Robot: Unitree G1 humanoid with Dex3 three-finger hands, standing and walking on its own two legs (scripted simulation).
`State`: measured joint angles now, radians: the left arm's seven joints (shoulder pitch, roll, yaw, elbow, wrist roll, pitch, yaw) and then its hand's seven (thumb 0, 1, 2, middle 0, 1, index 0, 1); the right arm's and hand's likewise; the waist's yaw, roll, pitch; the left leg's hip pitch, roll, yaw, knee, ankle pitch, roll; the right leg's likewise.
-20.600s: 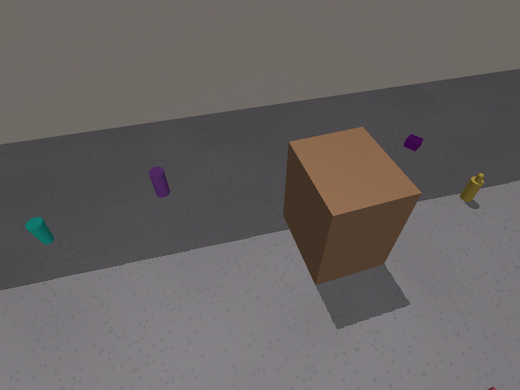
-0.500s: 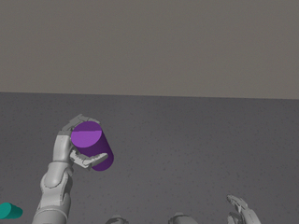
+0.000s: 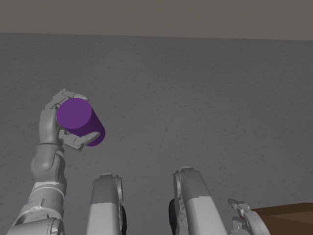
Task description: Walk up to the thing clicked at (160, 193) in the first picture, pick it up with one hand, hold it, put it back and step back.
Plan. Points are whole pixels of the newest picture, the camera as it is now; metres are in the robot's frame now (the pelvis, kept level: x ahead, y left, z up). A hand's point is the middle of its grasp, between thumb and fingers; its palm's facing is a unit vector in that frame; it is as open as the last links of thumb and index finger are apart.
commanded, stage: crouch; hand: left
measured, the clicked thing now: (84, 125) +0.41 +0.16 -0.06
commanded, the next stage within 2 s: lower in 1.08 s
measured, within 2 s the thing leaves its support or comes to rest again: neither
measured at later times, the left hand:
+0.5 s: hand (96, 128) +0.44 +0.16 -0.20, palm faces -0.02 -1.00 -0.03, open 10.4 cm
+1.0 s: hand (95, 131) +0.46 +0.18 -0.28, palm faces -0.06 -1.00 -0.05, open 10.4 cm
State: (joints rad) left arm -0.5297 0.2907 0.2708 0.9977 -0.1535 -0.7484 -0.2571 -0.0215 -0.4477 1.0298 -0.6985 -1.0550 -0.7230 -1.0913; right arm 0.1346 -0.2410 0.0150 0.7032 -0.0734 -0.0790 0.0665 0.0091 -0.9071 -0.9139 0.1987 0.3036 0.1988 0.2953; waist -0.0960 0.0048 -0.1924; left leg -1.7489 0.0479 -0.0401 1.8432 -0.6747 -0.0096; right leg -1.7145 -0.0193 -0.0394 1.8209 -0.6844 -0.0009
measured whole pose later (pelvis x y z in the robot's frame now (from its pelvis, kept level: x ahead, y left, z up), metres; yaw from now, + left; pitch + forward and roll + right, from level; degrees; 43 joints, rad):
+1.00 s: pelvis -0.03 +0.01 -0.19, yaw -6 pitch +27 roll -9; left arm -0.76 0.58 0.37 1.20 -0.07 -0.77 -0.21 -0.02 -0.48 1.07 -0.71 -1.05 -0.74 -1.09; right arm 0.05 -0.31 0.18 0.71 -0.19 0.00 0.12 0.00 -0.92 -0.91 0.20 0.30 0.20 0.30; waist -0.22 -0.08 0.04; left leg -2.27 0.03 -0.19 2.48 -0.70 -0.02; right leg -2.18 -0.01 -0.13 2.38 -0.69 0.01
